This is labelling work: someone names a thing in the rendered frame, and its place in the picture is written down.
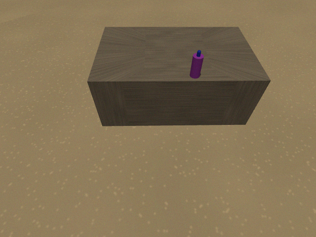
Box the bottle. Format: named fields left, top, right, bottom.
left=190, top=50, right=204, bottom=79

